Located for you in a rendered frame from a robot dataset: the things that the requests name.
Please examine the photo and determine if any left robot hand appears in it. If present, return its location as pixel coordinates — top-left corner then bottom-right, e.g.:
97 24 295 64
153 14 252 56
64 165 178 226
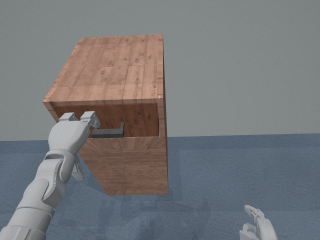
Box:
48 111 101 181

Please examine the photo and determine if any right robot hand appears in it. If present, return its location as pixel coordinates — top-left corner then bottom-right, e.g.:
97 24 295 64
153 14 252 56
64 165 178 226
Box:
239 204 278 240

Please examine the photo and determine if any drawer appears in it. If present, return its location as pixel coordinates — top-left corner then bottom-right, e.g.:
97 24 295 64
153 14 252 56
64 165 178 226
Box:
53 102 159 138

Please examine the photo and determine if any left robot forearm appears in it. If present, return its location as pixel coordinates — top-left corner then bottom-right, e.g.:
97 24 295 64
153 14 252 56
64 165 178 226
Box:
0 149 76 240

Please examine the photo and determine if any cabinet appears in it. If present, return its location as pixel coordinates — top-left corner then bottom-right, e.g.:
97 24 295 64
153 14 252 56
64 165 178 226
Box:
43 34 169 195

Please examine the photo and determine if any handle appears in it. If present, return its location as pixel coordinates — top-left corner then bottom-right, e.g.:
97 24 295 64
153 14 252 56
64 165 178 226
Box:
91 121 125 139

